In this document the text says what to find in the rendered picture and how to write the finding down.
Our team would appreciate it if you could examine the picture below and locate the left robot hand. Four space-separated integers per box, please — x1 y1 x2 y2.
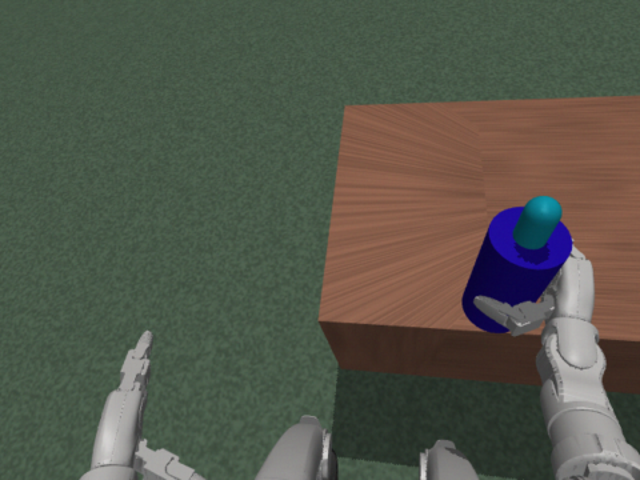
90 330 207 480

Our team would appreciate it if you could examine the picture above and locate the right robot arm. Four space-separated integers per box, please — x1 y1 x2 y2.
536 317 640 480

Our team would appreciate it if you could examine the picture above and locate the right robot hand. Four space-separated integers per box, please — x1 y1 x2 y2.
473 239 595 337

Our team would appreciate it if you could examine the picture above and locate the left robot arm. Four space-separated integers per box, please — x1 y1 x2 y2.
79 464 138 480

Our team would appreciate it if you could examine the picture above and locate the bottle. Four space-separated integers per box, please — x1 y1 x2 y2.
462 196 573 333

